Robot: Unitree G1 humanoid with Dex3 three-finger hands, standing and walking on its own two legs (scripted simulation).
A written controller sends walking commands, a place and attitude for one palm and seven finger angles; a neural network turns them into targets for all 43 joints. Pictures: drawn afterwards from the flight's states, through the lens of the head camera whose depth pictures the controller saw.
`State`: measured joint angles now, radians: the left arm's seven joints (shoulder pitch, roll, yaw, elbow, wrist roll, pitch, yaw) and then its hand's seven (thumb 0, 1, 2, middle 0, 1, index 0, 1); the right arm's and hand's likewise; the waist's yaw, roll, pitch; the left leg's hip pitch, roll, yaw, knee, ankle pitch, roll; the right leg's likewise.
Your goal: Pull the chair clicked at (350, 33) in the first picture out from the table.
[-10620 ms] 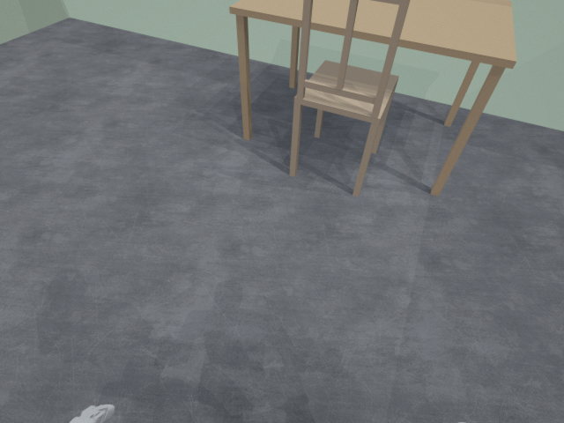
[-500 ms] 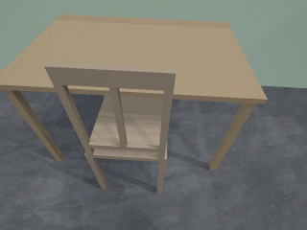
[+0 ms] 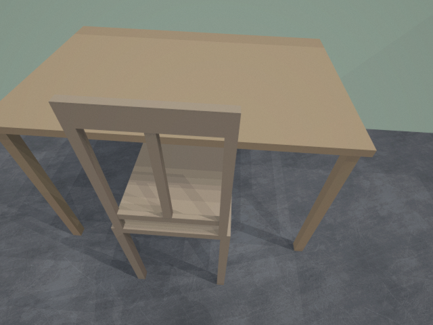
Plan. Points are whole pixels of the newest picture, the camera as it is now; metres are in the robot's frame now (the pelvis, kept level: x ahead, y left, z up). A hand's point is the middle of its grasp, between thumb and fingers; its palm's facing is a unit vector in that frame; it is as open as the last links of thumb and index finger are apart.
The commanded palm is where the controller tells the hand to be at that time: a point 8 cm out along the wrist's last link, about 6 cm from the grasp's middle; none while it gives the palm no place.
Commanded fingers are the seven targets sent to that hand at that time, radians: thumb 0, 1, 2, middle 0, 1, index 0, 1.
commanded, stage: come to a stop and stand still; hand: left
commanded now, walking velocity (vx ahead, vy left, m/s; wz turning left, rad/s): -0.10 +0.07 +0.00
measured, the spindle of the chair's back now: (161, 180) +0.46 +0.17 -0.05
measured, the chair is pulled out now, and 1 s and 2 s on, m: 0.00 0.00 0.00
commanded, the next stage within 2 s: look again from close up in 0.98 s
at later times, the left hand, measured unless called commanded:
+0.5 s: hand out of the picture -0.01 +0.21 -0.18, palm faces +0.01 -0.98 -0.20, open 7.4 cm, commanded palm none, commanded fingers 0.00 0.90 0.90 -0.20 -0.30 -0.20 -0.30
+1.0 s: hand out of the picture -0.10 +0.24 -0.17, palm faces +0.00 -0.98 -0.19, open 7.4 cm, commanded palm none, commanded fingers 0.00 0.90 0.90 -0.20 -0.30 -0.20 -0.30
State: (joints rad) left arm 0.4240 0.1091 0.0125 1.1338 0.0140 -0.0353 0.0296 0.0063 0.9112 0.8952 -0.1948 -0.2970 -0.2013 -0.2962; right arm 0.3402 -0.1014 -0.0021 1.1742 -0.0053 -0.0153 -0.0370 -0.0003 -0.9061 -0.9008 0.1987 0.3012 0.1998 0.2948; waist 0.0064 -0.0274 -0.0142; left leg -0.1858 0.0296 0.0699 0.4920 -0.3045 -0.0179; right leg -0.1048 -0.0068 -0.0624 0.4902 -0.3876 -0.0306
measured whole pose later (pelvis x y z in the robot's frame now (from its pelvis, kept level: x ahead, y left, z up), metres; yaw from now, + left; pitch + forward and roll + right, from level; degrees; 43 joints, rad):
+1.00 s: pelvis -0.07 +0.06 +0.00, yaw -1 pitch +0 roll +0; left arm 0.39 0.17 -0.01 1.06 0.02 0.00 0.03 0.01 0.91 0.90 -0.19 -0.30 -0.20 -0.30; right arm 0.29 -0.16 0.00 1.07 -0.01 0.01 0.00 0.00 -0.91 -0.90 0.20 0.30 0.20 0.30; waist 0.01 -0.02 0.02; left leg -0.28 -0.06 0.08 0.43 -0.15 0.09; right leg -0.19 -0.06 -0.02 0.46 -0.26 0.03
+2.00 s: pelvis -0.04 +0.04 +0.01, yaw -2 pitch -1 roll +0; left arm 0.35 0.13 -0.02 1.10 0.01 -0.03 0.04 0.01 0.91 0.90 -0.20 -0.30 -0.20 -0.30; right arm 0.27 -0.14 0.01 1.15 0.00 -0.01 -0.02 0.01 -0.92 -0.90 0.20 0.30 0.20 0.30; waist 0.00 -0.03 0.02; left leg -0.22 -0.03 0.08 0.41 -0.18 0.05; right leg -0.13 -0.03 -0.02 0.42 -0.28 0.02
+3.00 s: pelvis -0.03 +0.03 +0.01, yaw -1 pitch -1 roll +1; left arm 0.37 0.12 -0.02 1.11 0.01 -0.03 0.04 0.01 0.91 0.90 -0.20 -0.30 -0.20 -0.30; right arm 0.29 -0.14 0.01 1.15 0.00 -0.01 -0.03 0.00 -0.91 -0.90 0.20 0.30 0.20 0.29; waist 0.00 -0.02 0.01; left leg -0.20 -0.03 0.07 0.38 -0.17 0.04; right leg -0.11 -0.03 -0.02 0.41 -0.29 0.01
